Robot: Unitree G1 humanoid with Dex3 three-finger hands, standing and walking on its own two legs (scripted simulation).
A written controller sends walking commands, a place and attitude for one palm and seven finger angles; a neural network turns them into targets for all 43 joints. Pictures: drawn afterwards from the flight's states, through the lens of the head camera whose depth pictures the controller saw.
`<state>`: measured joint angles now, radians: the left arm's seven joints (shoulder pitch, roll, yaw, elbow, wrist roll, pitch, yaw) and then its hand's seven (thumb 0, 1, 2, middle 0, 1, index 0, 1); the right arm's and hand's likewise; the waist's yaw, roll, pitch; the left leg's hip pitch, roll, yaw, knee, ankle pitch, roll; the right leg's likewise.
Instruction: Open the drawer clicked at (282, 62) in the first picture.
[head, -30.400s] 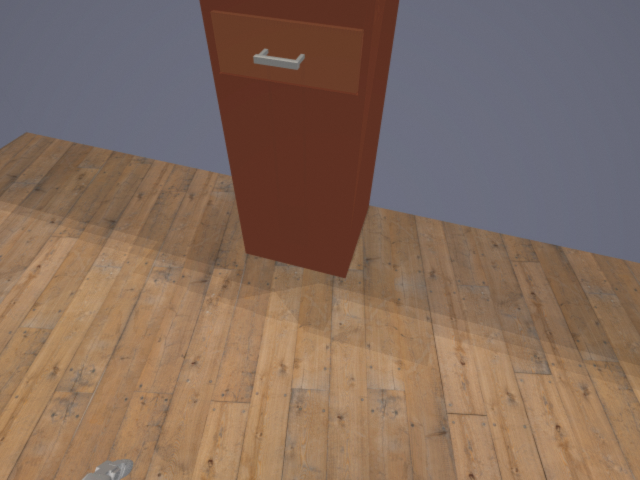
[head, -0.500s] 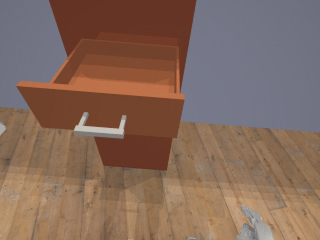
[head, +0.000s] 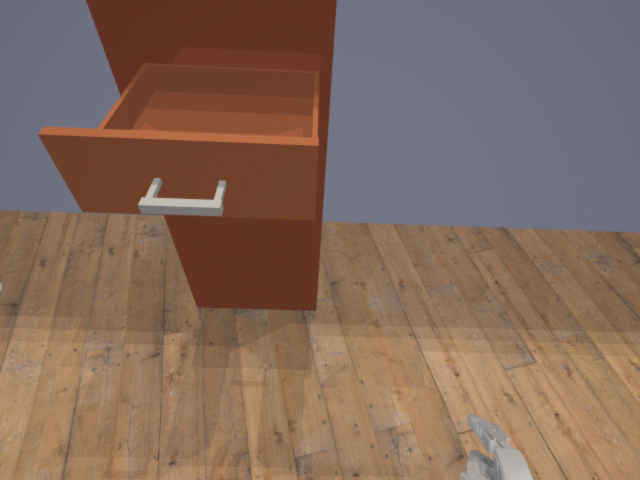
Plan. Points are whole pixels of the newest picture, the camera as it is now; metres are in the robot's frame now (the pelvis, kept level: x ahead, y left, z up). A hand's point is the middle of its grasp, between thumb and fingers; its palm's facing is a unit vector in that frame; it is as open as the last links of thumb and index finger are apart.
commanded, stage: stop stepping back and stand still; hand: left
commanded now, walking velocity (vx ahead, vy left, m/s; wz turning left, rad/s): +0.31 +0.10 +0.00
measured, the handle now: (185, 196) +0.47 +0.23 +0.08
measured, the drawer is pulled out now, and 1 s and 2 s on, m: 0.30 0.30 0.30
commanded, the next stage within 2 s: let the arm hang, fingers relaxed in 0.82 s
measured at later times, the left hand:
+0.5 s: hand out of the picture +0.05 +0.23 +0.30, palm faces +0.63 -0.66 -0.40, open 7.4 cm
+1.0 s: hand out of the picture +0.11 +0.25 +0.19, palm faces +0.44 -0.72 -0.53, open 7.4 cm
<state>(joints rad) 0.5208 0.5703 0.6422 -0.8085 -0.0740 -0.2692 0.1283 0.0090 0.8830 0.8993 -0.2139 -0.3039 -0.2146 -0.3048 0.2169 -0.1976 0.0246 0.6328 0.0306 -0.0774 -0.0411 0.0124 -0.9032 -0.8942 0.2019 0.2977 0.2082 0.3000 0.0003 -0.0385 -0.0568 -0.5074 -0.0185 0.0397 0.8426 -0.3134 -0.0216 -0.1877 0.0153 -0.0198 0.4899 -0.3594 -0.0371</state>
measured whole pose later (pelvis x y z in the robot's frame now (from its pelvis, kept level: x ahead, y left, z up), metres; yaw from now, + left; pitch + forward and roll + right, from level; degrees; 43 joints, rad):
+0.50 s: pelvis -0.11 -0.01 +0.00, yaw +3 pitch -1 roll +1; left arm 0.36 0.50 0.58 -0.69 -0.04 -0.29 0.15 0.01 0.88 0.90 -0.21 -0.30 -0.21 -0.30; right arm 0.26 -0.19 0.02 0.67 0.00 -0.06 -0.05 0.01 -0.90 -0.89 0.20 0.30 0.21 0.30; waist 0.02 -0.02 -0.07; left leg -0.51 0.00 0.03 1.01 -0.36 0.01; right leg -0.27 0.00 -0.08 0.53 -0.23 -0.07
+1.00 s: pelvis -0.10 +0.00 -0.01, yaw +6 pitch +1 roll +0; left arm 0.29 0.44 0.34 -0.35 0.01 -0.15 0.07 0.00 0.90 0.90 -0.20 -0.30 -0.20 -0.30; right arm 0.22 -0.23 -0.01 0.75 0.01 -0.08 0.00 0.01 -0.90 -0.89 0.20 0.30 0.21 0.30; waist 0.00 0.09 -0.07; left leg -0.41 0.06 0.05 0.82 -0.50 -0.03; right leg -0.33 -0.02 -0.14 0.64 -0.33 -0.06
